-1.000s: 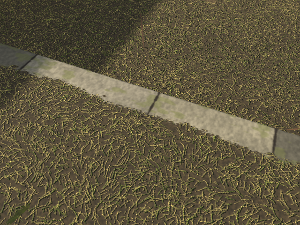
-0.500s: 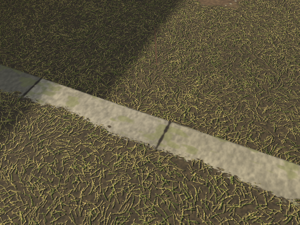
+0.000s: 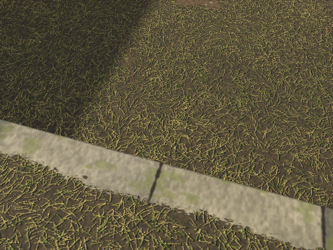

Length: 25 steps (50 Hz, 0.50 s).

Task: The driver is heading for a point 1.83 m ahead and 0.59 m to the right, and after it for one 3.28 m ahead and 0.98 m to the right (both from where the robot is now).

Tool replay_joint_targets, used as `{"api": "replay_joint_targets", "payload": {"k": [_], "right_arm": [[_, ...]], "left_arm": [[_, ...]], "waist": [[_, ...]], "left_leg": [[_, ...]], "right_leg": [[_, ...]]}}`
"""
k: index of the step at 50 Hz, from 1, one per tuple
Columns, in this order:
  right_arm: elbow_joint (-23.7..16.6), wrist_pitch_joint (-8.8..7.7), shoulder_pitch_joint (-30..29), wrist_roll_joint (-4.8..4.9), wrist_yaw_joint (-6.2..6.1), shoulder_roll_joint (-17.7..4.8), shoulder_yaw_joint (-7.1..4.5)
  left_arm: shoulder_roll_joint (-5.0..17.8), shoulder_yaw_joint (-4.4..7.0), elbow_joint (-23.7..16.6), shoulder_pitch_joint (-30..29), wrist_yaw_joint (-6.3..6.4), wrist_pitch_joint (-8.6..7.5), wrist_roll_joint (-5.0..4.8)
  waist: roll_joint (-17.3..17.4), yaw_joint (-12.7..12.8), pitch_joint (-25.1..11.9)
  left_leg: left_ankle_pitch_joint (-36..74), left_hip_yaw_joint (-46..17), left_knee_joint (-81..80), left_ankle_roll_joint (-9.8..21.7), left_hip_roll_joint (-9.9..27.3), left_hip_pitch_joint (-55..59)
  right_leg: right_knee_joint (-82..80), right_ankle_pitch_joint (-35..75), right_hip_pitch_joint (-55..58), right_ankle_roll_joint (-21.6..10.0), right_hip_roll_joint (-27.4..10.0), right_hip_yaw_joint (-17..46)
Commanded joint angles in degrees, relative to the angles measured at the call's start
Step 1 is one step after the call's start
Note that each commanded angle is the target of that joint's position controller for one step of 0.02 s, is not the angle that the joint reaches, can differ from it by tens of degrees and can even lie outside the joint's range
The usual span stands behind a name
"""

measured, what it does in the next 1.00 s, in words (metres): walks ahead, turning right: right foot, then left foot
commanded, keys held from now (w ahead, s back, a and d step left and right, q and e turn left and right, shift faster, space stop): e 0.54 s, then no key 0.46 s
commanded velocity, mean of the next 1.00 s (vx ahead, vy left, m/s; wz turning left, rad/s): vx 0.05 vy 0.00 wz -0.41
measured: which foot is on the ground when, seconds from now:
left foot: down 0.00-0.36, up 0.38-0.72, down 0.74-1.00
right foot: up 0.00-0.32, down 0.34-1.00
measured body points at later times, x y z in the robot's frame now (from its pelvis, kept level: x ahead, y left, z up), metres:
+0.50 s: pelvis +0.12 -0.07 +0.01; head +0.14 -0.08 +0.46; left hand +0.34 +0.17 -0.08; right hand +0.19 -0.38 -0.08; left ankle +0.11 +0.09 -0.66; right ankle +0.11 -0.17 -0.74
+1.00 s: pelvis +0.18 -0.03 -0.01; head +0.20 -0.04 +0.44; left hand +0.42 +0.14 -0.11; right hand +0.22 -0.32 -0.11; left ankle +0.21 +0.06 -0.74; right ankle +0.09 -0.15 -0.74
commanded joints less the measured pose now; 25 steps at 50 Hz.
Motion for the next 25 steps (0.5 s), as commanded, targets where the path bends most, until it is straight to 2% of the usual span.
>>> {"api": "replay_joint_targets", "payload": {"k": [1, 5, 6, 7, 8, 9, 10, 12, 13, 15, 16, 17, 18, 19, 20, 21, 22, 23, 24, 25], "right_arm": [[-2.33, -0.79, -2.82, -0.43, -0.83, -8.09, -2.06], [-1.33, 0.62, -3.21, 0.45, -2.38, -9.46, -2.48], [-4.24, -1.73, -2.51, -4.06, -1.45, -6.32, -2.01], [-3.71, -2.66, -2.25, -3.27, -1.49, -8.68, -3.12], [-4.18, -3.03, -2.79, -2.57, -1.86, -9.75, -3.55], [-4.16, -3.1, -1.95, -2.28, -2.17, -10.09, -3.71], [-4.06, -3.06, -0.9, -2.45, -2.52, -10.52, -3.96], [-4.08, -2.65, 1.34, -2.2, -3.14, -11.01, -4.51], [-4.23, -2.45, 1.78, -2.02, -3.41, -11.3, -4.68], [-4.32, -1.85, 1.22, -1.48, -4.05, -11.45, -4.6], [-3.77, -1.38, 1.73, -1.11, -3.81, -11.24, -4.32], [-3.14, -1.1, 3.39, -1.17, -3.2, -9.74, -3.71], [-6.79, -1.4, 6.88, -1.05, -3.51, -3.48, -1.78], [-9.8, -2.8, 2.78, -1.37, -3.09, -2.67, -1.05], [-9.99, -2.97, -3.19, -1.59, -2.02, -3.51, -0.52], [-9.41, -2.66, -4.59, -1.86, -2.34, -6.34, -1.51], [-8.13, -2.23, -0.9, -2.52, -2.87, -10.1, -2.98], [-8.07, -1.8, -0.8, -2.43, -3.23, -10.05, -2.98], [-8.27, -1.55, 0.2, -2.43, -3.37, -8.4, -2.46], [-7.61, -1.13, 2.17, -2.1, -3.16, -8.1, -2.35]], "left_arm": [[1.49, 1.01, -3.85, 4.75, 0.44, 1.75, 0.25], [1.09, 0.89, -6.7, -0.34, -0.68, 1.67, 0.69], [-2.26, -2.42, -4.3, 7.02, -4.08, -1.08, 7.76], [-1.29, -1.58, -4.95, 4.68, -5.43, -2.08, 7.52], [0.87, -1.31, -6.49, 1.04, -6.12, -2.53, 6.35], [1.99, -1.0, -7.52, -1.56, -6.37, -2.7, 5.49], [2.32, -1.06, -8.7, -3.57, -6.41, -2.76, 5.01], [1.88, -1.42, -9.7, -5.84, -6.33, -2.58, 4.85], [2.16, -1.23, -10.0, -6.29, -6.31, -2.81, 4.65], [3.61, -0.25, -9.89, -6.03, -6.6, -4.0, 3.59], [4.46, 0.34, -9.46, -5.42, -6.72, -4.9, 2.97], [6.71, 1.53, -9.24, -3.43, -6.45, -5.85, 2.66], [13.81, 3.3, -8.85, 3.36, -4.86, -6.2, 2.34], [15.15, 3.31, -8.17, 9.97, -4.01, -6.76, 3.37], [14.31, 4.19, -5.47, 10.89, -2.96, -8.6, 5.4], [13.3, 4.48, -5.33, 9.14, -2.63, -8.87, 4.38], [10.9, 3.6, -6.78, 5.03, -2.38, -8.2, 2.86], [9.03, 2.96, -7.64, 1.68, -2.27, -7.7, 1.54], [8.91, 2.58, -8.88, -1.15, -2.2, -6.93, 1.53], [8.56, 2.23, -10.33, -3.93, -2.28, -6.48, 2.19]], "waist": [[9.88, 2.14, -5.48], [8.45, 0.72, -6.43], [4.35, 1.53, -5.35], [5.18, 0.57, -2.39], [5.29, -0.49, -1.94], [5.03, -1.51, -1.75], [5.07, -2.06, -2.03], [6.06, -3.53, -2.28], [6.49, -3.59, -2.51], [6.44, -2.22, -3.71], [5.23, -1.29, -5.04], [3.3, -0.04, -8.44], [-9.34, -0.29, -20.78], [-8.82, 3.07, -24.46], [-2.84, 5.06, -13.4], [-4.55, 4.74, -9.48], [-5.25, 2.24, -10.34], [-5.09, 0.57, -7.37], [-4.62, -1.77, -6.51], [-3.62, -3.39, -6.88]], "left_leg": [[28.09, -6.78, -11.87, 10.94, 15.91, 3.92], [24.06, -1.11, -12.19, 10.36, 15.62, 7.02], [10.07, -2.65, -18.73, 13.56, 18.78, 5.45], [2.94, -3.16, -19.16, 13.06, 18.97, 6.91], [0.55, -2.32, -19.08, 12.66, 18.72, 9.98], [0.59, -1.87, -18.68, 12.63, 19.07, 13.77], [2.25, -1.31, -17.94, 12.55, 19.59, 16.53], [6.47, -0.25, -16.3, 12.3, 19.97, 22.07], [8.68, 0.41, -15.01, 11.55, 19.96, 23.46], [11.17, 3.27, -10.08, 8.69, 18.36, 23.58], [11.92, 4.48, -6.45, 6.77, 16.73, 21.64], [12.81, 6.88, -0.96, 3.29, 13.53, 17.63], [-1.18, 13.15, 15.61, -3.97, 5.28, 6.54], [-32.23, 4.38, 24.51, -6.18, -2.02, -8.91], [-33.81, -4.63, 28.28, -4.68, 0.18, -17.74], [-31.74, -5.63, 33.46, -4.51, 2.26, -20.13], [-29.92, -6.28, 35.7, -4.73, 3.37, -17.76], [-26.75, -7.11, 35.92, -4.66, 3.94, -14.58], [-23.11, -7.25, 35.1, -4.91, 3.29, -9.76], [-19.04, -6.66, 34.44, -5.1, 1.8, -6.68]], "right_leg": [[-2.23, 6.32, -0.46, 0.84, -2.89, 0.79], [-13.86, 15.67, 1.31, 0.19, -3.43, -0.84], [-14.62, 15.54, 4.15, 0.22, -4.73, -0.66], [-15.66, 13.4, 3.02, -0.44, -4.86, 0.43], [-17.96, 13.16, 0.77, -0.84, -4.92, -0.09], [-20.79, 12.44, -0.52, -1.38, -4.96, -0.21], [-23.48, 10.79, -0.33, -1.75, -5.06, -0.2], [-28.14, 8.97, -0.4, -2.46, -4.31, -1.55], [-29.96, 9.03, 0.41, -3.13, -3.48, -2.17], [-38.08, 15.94, 5.65, -5.53, -0.39, -4.45], [-43.75, 24.9, 11.67, -7.69, 1.86, -5.37], [-45.16, 35.85, 21.2, -11.05, 2.23, -4.09], [-40.23, 65.5, 41.14, -24.42, -11.57, 12.1], [-42.36, 64.3, 51.08, -31.59, -19.8, 29.91], [-43.07, 59.56, 46.16, -26.32, -18.44, 25.48], [-43.59, 56.56, 41.71, -22.81, -15.4, 18.96], [-45.05, 54.77, 37.62, -22.39, -14.89, 17.01], [-47.56, 51.11, 29.82, -20.68, -13.88, 15.16], [-50.44, 47.74, 23.2, -19.61, -12.28, 13.68], [-51.45, 46.49, 19.88, -18.86, -11.07, 12.54]]}}
Keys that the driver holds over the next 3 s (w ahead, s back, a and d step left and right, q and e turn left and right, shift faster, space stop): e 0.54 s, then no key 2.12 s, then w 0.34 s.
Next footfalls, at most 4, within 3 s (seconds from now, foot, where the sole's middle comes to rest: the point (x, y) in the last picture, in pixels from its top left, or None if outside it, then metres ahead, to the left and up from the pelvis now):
0.34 right None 0.12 -0.17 -0.78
0.74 left None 0.25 0.04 -0.78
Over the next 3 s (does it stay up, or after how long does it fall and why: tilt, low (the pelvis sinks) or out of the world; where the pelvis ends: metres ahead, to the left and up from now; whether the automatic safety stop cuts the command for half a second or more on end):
stays up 0.21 -0.09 0.00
